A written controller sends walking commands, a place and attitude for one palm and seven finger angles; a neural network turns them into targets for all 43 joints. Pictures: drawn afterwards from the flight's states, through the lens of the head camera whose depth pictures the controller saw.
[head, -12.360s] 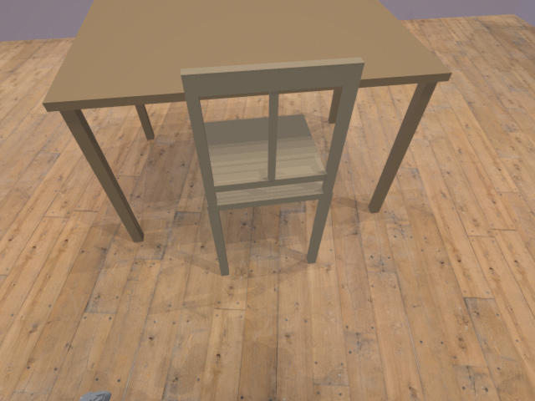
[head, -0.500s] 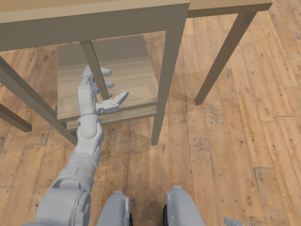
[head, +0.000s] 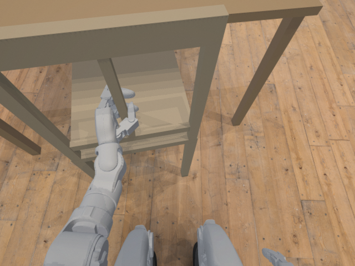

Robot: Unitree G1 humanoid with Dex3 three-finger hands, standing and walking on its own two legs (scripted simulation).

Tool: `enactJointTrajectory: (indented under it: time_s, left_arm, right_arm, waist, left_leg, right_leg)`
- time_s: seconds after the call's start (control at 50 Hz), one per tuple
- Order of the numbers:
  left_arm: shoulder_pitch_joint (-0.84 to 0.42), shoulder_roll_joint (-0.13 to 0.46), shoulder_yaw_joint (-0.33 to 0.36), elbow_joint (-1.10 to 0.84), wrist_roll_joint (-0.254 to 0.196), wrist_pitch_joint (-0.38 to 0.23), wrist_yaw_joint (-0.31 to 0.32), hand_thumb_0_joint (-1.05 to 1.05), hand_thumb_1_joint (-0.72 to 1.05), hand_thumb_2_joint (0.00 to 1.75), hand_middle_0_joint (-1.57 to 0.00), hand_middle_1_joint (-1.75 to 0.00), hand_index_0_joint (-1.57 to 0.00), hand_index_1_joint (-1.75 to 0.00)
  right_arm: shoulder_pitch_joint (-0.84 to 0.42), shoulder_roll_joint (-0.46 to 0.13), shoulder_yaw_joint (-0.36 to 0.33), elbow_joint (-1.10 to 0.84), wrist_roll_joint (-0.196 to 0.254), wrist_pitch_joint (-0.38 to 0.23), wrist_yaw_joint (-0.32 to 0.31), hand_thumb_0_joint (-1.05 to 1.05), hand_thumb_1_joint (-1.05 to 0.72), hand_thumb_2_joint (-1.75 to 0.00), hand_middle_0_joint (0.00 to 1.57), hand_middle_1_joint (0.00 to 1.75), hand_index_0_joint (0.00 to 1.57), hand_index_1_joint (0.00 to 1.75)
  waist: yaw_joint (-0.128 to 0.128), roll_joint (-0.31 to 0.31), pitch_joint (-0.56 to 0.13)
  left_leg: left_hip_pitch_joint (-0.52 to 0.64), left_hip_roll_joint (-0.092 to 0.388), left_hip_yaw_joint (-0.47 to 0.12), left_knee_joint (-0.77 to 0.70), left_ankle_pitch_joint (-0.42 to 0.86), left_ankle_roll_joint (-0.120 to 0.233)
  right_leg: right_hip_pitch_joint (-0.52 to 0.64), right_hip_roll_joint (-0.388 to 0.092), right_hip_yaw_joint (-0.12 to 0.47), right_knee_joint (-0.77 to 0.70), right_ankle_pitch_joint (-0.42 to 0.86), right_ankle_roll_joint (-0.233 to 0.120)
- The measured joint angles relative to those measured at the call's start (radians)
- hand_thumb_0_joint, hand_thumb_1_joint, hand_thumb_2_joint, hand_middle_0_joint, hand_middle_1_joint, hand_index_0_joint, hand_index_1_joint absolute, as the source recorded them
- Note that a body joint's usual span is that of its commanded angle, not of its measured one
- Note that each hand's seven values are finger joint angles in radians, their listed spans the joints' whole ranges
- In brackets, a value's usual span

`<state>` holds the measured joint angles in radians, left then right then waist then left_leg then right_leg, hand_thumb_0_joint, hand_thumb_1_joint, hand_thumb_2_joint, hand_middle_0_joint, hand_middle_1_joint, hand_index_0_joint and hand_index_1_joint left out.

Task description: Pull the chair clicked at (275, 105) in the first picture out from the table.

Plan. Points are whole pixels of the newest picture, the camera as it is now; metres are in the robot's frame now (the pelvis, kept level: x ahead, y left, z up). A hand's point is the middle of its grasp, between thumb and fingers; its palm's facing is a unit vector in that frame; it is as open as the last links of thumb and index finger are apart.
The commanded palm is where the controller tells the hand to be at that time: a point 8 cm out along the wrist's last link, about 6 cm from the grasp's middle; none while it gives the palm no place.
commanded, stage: hook a spindle and tug to test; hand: left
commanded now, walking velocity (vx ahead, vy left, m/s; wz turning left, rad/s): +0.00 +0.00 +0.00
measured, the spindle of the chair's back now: (121, 104) +0.46 +0.12 +0.04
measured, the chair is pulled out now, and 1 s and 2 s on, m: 0.03 0.11 0.19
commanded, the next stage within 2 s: step backward, pulling the chair out in 0.30 s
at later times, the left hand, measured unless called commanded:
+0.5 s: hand (132, 126) +0.41 +0.09 +0.03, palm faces +0.05 -0.99 -0.11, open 5.5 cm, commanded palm +0.38 +0.14 +0.02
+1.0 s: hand (121, 147) +0.35 +0.11 +0.04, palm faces -0.06 -0.99 -0.13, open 5.2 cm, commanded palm +0.34 +0.16 +0.05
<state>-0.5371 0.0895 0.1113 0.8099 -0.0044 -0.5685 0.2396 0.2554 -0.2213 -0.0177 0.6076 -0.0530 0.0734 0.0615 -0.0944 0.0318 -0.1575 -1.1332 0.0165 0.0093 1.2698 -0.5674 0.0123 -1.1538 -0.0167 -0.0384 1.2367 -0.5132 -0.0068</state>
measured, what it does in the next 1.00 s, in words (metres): rises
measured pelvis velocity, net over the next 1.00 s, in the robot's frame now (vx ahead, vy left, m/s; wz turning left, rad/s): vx -0.01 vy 0.01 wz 0.00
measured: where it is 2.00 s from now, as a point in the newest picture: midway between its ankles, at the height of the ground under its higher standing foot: outside the picture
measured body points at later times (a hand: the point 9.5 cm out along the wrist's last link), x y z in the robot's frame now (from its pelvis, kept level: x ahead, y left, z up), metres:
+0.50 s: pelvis +0.00 +0.00 +0.03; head +0.13 +0.00 +0.46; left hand +0.40 +0.15 +0.03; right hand +0.10 -0.24 -0.11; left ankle +0.01 +0.11 -0.62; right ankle +0.03 -0.12 -0.62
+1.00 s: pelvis -0.01 +0.01 +0.11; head +0.08 +0.01 +0.54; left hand +0.35 +0.16 +0.05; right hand +0.07 -0.25 -0.02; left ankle +0.01 +0.11 -0.62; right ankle +0.03 -0.12 -0.62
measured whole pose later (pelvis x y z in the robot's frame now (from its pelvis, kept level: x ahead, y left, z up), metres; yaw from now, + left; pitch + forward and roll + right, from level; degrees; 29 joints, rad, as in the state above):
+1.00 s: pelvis -0.01 +0.01 +0.11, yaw +0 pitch +9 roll -1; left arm -0.47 0.15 0.00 0.98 -0.06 -0.22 0.07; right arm 0.24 -0.23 0.00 0.65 0.06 0.10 -0.10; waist -0.08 0.01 0.05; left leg -0.50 0.00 0.03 0.59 -0.25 0.02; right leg -0.51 -0.02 -0.02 0.55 -0.19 0.01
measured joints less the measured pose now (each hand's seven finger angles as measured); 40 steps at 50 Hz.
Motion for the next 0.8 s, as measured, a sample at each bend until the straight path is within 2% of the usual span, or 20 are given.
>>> enactJointTrajectory:
  time_s: [0.28, 0.42, 0.44, 0.46, 0.5, 0.54, 0.56, 0.6, 0.66, 0.8]
  left_arm:
    - [0.061, -0.007, -0.029, -0.066, -0.017, 0.022, -0.014, 0.01, 0.74, 0.81, -0.46, -1.44, -0.42, -1.45]
    - [0.082, -0.016, -0.049, -0.079, -0.005, 0.008, -0.012, 0.01, 0.73, 0.82, -0.47, -1.44, -0.42, -1.45]
    - [0.079, -0.009, -0.051, -0.093, -0.002, 0.033, -0.014, 0.01, 0.73, 0.82, -0.47, -1.43, -0.42, -1.45]
    - [0.077, 0.003, -0.056, -0.113, 0.001, 0.083, -0.022, 0.02, 0.72, 0.82, -0.46, -1.42, -0.41, -1.45]
    - [0.073, 0.035, -0.073, -0.122, -0.003, 0.193, -0.043, 0.03, 0.72, 0.82, -0.45, -1.37, -0.41, -1.45]
    - [0.070, 0.054, -0.093, -0.084, -0.015, 0.280, -0.063, 0.05, 0.72, 0.83, -0.43, -1.32, -0.41, -1.45]
    - [0.070, 0.058, -0.102, -0.053, -0.022, 0.310, -0.071, 0.05, 0.72, 0.82, -0.41, -1.29, -0.41, -1.45]
    - [0.073, 0.049, -0.101, 0.011, -0.053, 0.343, -0.088, 0.06, 0.72, 0.81, -0.37, -1.23, -0.43, -1.45]
    - [0.061, 0.039, -0.107, 0.103, -0.057, 0.366, -0.103, 0.07, 0.73, 0.80, -0.34, -1.17, -0.45, -1.45]
    - [0.017, 0.044, -0.117, 0.216, -0.053, 0.359, -0.138, 0.08, 0.74, 0.78, -0.31, -1.14, -0.48, -1.45]
  right_arm:
    - [-0.014, -0.001, -0.003, -0.016, 0.007, -0.005, -0.005, 0.00, -0.91, -0.89, 0.20, 0.30, 0.20, 0.30]
    - [-0.020, -0.001, 0.001, -0.012, 0.007, -0.011, -0.009, 0.00, -0.91, -0.89, 0.20, 0.30, 0.20, 0.30]
    - [-0.030, 0.004, 0.000, -0.014, 0.021, 0.007, -0.016, 0.00, -0.91, -0.89, 0.20, 0.30, 0.20, 0.30]
    - [-0.039, 0.010, -0.002, -0.024, 0.040, 0.034, -0.030, 0.00, -0.91, -0.89, 0.20, 0.30, 0.20, 0.30]
    - [-0.045, 0.022, 0.001, -0.043, 0.072, 0.075, -0.064, 0.00, -0.91, -0.89, 0.20, 0.30, 0.20, 0.30]
    - [-0.032, 0.025, 0.014, -0.055, 0.092, 0.099, -0.091, 0.00, -0.91, -0.89, 0.20, 0.30, 0.20, 0.30]
    - [-0.022, 0.024, 0.022, -0.057, 0.098, 0.106, -0.101, 0.00, -0.91, -0.89, 0.20, 0.30, 0.20, 0.30]
    - [-0.002, 0.021, 0.036, -0.052, 0.107, 0.113, -0.118, 0.00, -0.91, -0.89, 0.20, 0.30, 0.20, 0.30]
    - [0.023, 0.013, 0.045, -0.031, 0.110, 0.111, -0.138, 0.00, -0.91, -0.89, 0.20, 0.30, 0.20, 0.30]
    - [0.016, -0.016, 0.022, 0.031, 0.108, 0.070, -0.160, 0.00, -0.90, -0.89, 0.20, 0.30, 0.21, 0.30]
  waist:
    - [0.010, -0.002, 0.000]
    - [0.016, -0.003, 0.000]
    - [0.016, -0.008, 0.023]
    - [0.016, -0.008, 0.059]
    - [0.007, -0.007, 0.114]
    - [0.001, -0.002, 0.130]
    - [-0.002, 0.001, 0.130]
    - [-0.004, -0.001, 0.127]
    - [-0.003, -0.011, 0.124]
    - [0.003, -0.024, 0.156]
  left_leg:
    - [0.017, 0.000, -0.002, -0.008, 0.001, -0.002]
    - [0.018, -0.005, -0.008, -0.004, 0.000, -0.002]
    - [0.040, -0.006, -0.006, -0.011, 0.002, -0.002]
    - [0.087, -0.004, -0.005, -0.046, 0.044, 0.002]
    - [0.186, -0.008, 0.000, -0.123, 0.059, 0.003]
    - [0.285, -0.014, 0.006, -0.238, 0.088, 0.004]
    - [0.330, -0.016, 0.008, -0.298, 0.118, -0.003]
    - [0.418, -0.019, 0.013, -0.409, 0.160, 0.003]
    - [0.518, -0.020, 0.011, -0.533, 0.210, 0.008]
    - [0.610, -0.018, 0.009, -0.635, 0.263, 0.012]
  right_leg:
    - [0.017, 0.000, -0.002, -0.007, 0.000, -0.002]
    - [0.022, -0.004, -0.008, -0.003, -0.005, -0.002]
    - [0.042, -0.005, -0.006, -0.008, -0.004, -0.002]
    - [0.085, -0.004, -0.003, -0.032, 0.012, 0.017]
    - [0.187, -0.005, 0.000, -0.113, 0.037, 0.014]
    - [0.283, -0.007, 0.005, -0.225, 0.079, 0.000]
    - [0.328, -0.009, 0.007, -0.283, 0.102, 0.006]
    - [0.414, -0.009, 0.010, -0.392, 0.146, 0.015]
    - [0.518, -0.007, 0.007, -0.520, 0.199, 0.018]
    - [0.623, -0.003, 0.003, -0.649, 0.265, 0.022]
